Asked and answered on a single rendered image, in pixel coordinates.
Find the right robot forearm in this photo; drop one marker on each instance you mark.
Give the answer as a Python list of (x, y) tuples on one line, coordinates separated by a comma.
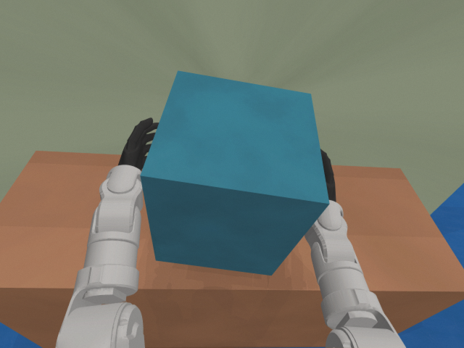
[(347, 300)]

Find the pedestal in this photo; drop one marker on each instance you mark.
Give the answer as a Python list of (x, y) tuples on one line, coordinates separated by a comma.
[(45, 220)]

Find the left robot forearm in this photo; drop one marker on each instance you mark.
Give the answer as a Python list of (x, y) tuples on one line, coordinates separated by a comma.
[(109, 274)]

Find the robot left hand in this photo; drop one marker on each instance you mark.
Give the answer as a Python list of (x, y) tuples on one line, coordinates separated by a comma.
[(135, 149)]

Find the robot right hand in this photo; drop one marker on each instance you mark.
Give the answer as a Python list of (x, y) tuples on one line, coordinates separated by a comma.
[(329, 175)]

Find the right robot upper arm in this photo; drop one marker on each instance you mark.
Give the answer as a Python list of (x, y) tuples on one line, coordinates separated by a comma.
[(358, 337)]

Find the left robot upper arm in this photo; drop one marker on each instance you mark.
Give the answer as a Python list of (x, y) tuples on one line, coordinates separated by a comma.
[(117, 325)]

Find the carton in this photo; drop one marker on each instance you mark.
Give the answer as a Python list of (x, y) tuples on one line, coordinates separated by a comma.
[(234, 177)]

